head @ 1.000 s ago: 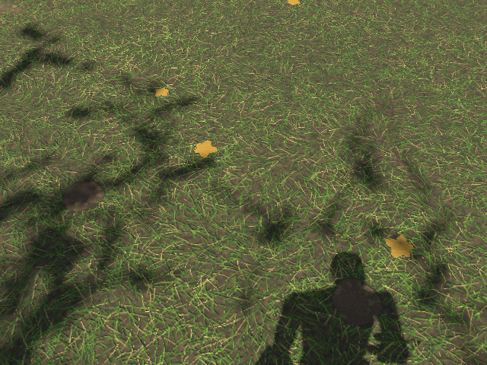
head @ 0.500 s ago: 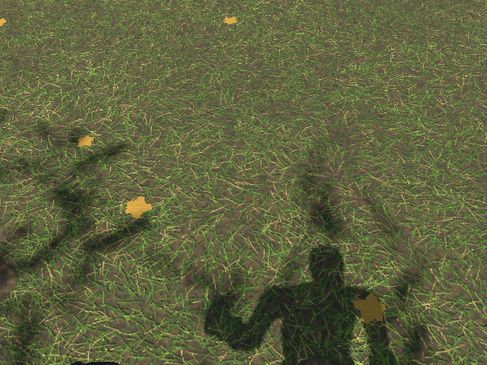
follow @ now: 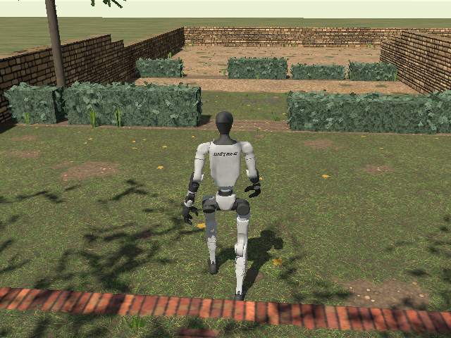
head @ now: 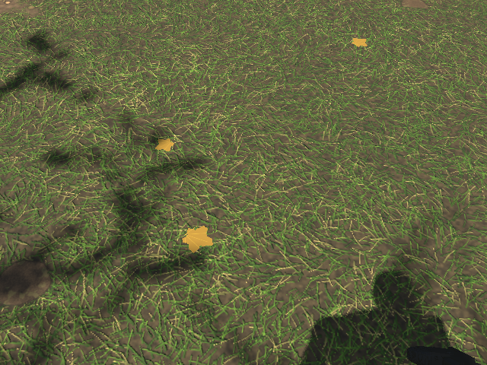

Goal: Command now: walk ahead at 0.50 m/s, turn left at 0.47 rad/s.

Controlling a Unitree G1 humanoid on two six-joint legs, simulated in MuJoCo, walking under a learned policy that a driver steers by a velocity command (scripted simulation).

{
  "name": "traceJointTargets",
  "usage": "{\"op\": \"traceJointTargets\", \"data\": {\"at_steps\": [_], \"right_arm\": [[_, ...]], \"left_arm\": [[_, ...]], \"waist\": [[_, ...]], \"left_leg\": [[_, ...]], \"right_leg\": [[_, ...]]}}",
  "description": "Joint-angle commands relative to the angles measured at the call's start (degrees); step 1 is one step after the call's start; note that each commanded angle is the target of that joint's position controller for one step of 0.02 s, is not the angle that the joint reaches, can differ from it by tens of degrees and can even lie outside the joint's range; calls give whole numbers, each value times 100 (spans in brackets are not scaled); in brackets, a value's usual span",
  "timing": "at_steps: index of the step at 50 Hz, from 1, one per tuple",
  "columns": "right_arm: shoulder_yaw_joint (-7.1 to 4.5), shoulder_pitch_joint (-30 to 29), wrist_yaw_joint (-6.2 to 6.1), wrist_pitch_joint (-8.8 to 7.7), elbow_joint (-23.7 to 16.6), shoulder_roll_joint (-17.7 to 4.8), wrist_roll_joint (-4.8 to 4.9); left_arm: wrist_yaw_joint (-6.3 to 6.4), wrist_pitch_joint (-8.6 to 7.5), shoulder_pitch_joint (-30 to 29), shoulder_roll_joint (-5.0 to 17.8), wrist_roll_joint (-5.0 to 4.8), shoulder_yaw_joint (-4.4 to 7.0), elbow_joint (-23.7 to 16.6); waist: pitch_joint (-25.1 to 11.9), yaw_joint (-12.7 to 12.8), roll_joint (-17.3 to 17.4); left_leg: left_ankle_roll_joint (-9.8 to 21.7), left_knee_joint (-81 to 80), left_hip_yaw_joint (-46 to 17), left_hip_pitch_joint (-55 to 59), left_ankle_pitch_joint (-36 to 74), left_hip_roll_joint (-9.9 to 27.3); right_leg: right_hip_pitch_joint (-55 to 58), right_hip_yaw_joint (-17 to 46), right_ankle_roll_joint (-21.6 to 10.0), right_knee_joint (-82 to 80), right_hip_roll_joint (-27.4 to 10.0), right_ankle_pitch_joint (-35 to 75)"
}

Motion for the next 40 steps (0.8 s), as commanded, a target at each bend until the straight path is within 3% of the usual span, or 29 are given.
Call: {"op": "traceJointTargets", "data": {"at_steps": [1,2,3,4,5,6,7,8,10,13,17,21,23,25,26,27,28,29,30,31,32,33,35,40], "right_arm": [[-308,884,63,-37,-185,-700,3],[-517,1904,-18,-10,68,-1171,-2],[-615,2076,-77,-33,123,-1802,90],[-507,2521,-89,-75,80,-1582,32],[-444,2273,-134,-116,103,-1273,-51],[-381,1713,-144,-156,-9,-1087,-13],[-326,1254,-124,-177,-132,-935,-3],[-290,987,-127,-191,-227,-855,-41],[-274,942,-174,-197,-245,-856,-11],[-336,1293,-298,-201,-185,-1094,30],[-333,1703,-356,-129,-100,-1078,67],[-315,2009,-340,-84,-5,-1048,94],[-318,2042,-362,-45,-6,-1059,87],[-305,1869,-385,0,-78,-1014,92],[-243,1722,-378,-18,-174,-845,70],[-122,1639,-356,-58,-333,-522,-35],[-50,2486,-364,-94,-447,-349,163],[-150,2473,-391,-78,-271,-962,203],[-226,1886,-384,-36,-338,-1228,145],[-230,1587,-387,-4,-397,-1163,72],[-246,1397,-366,0,-481,-1079,17],[-247,1423,-326,23,-511,-967,55],[-210,1409,-288,85,-578,-757,105],[-143,909,-227,91,-773,-653,65]], "left_arm": [[55,74,-226,1201,-33,258,-342],[56,44,-322,1162,11,237,-481],[-74,-116,264,298,247,-19,-684],[-218,-412,-73,585,9,-10,-861],[-255,-543,-727,884,-216,99,-1019],[-226,-582,-1021,860,-169,79,-1143],[-169,-540,-1060,829,-29,109,-1098],[-136,-445,-891,878,38,167,-1088],[-130,-266,-813,781,94,193,-1194],[-78,-184,-1377,602,171,146,-1455],[-141,-217,-2177,439,105,63,-1756],[-229,-309,-2622,600,18,70,-2044],[-275,-389,-2601,749,-3,114,-2116],[-279,-473,-2049,868,-16,189,-2019],[-242,-501,-1402,1055,48,277,-1907],[-185,-495,-378,1435,126,381,-1816],[-224,-406,103,1721,162,463,-1592],[-248,-363,-74,1149,39,340,-1709],[-230,-316,-298,808,27,246,-1793],[-232,-274,-591,738,85,195,-1835],[-237,-249,-762,653,105,167,-1799],[-236,-253,-834,604,141,138,-1776],[-256,-297,-817,630,102,159,-1696],[-217,-293,-686,975,81,265,-1482]], "waist": [[-379,-898,-534],[-881,-1359,-142],[-1426,-770,1417],[-2233,-1014,1209],[-1365,-1104,846],[-778,-842,219],[-479,-555,-216],[-440,-307,-160],[-370,-130,-5],[-146,-280,74],[-9,-621,319],[3,-801,497],[-30,-743,604],[-210,-408,795],[-632,-83,775],[-1405,336,139],[-2053,-43,-1941],[-1553,35,-1324],[-849,170,-740],[-437,59,-307],[-131,-56,-290],[-44,-189,-440],[13,-248,-606],[65,-199,-444]], "left_leg": [[370,-246,411,1772,-398,-509],[651,-420,-330,3509,-25,-234],[1616,-702,-3221,5523,-247,1231],[2045,-1849,-5258,6254,-1531,1833],[1683,-2015,-4573,5770,-1509,1664],[1439,-2041,-3837,4790,-971,1448],[1281,-2115,-3303,3785,-282,1241],[1192,-2190,-2934,3158,239,1077],[1142,-2361,-2513,2486,617,885],[1072,-2473,-2097,2079,735,672],[716,-2340,-1899,1978,168,363],[621,-1956,-2371,2474,-212,493],[589,-1600,-2736,2852,-163,597],[465,-1129,-2891,2906,143,518],[272,-426,-2677,2561,403,284],[13,1240,-2093,1669,-381,-99],[-324,2823,-1457,-285,-3061,-714],[-395,3603,-1537,-977,-2968,-196],[-440,3804,-1403,-1128,-2395,-21],[-486,3715,-1227,-912,-1972,164],[-499,3464,-1200,-798,-1705,310],[-482,3303,-1153,-546,-1564,454],[-514,3081,-969,-474,-1440,560],[-636,1928,-830,-698,-385,648]], "right_leg": [[-329,90,-508,1652,-1396,7199],[-1485,34,-291,3268,-1120,6032],[-3921,363,16,5569,27,209],[-4947,1700,-78,6310,372,-713],[-5549,1828,-231,6192,59,-227],[-5366,1801,-308,5612,-211,299],[-4824,1757,-272,5122,-388,570],[-4296,1786,-219,4761,-528,696],[-3831,1678,-80,4211,-576,800],[-3905,1503,165,3198,-438,1666],[-3564,1457,177,1617,-103,2983],[-3378,1556,122,938,97,2926],[-3221,1594,43,652,179,2436],[-2446,1474,-155,317,211,2231],[-1347,1663,-382,379,-110,2310],[230,2649,-801,511,-1163,2249],[1861,5226,-1723,63,-2359,1175],[1585,5456,-1595,-130,-2393,202],[891,4555,-1334,-210,-2128,370],[141,3851,-1198,-348,-1875,1038],[-385,3394,-1158,-495,-1668,1550],[-740,2955,-1081,-643,-1489,1855],[-980,2397,-1126,-877,-1365,2287],[-807,1409,-1144,-1065,-1366,3319]]}}
Keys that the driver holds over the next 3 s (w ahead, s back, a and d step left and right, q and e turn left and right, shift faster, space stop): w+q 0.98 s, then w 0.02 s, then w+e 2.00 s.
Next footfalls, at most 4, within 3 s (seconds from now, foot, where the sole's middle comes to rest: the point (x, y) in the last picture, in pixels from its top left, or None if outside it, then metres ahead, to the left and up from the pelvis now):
0.04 left None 0.20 0.09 -0.76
0.52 right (286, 360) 0.49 -0.06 -0.76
1.04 left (152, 308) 0.61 0.32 -0.76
1.62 right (181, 202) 0.99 0.29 -0.76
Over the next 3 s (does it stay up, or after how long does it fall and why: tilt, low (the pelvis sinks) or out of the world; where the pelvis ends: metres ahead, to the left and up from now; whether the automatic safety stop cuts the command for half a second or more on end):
stays up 1.53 0.35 0.02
